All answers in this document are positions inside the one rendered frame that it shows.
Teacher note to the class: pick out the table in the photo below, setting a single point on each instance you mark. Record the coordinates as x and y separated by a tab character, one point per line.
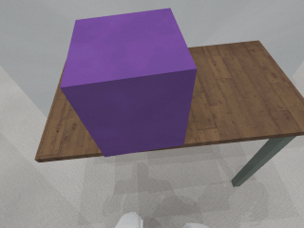
240	94

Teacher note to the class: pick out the carton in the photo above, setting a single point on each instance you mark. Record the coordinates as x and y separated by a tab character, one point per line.
130	78

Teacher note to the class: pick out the robot left thigh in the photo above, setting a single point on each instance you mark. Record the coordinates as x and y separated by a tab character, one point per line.
130	220

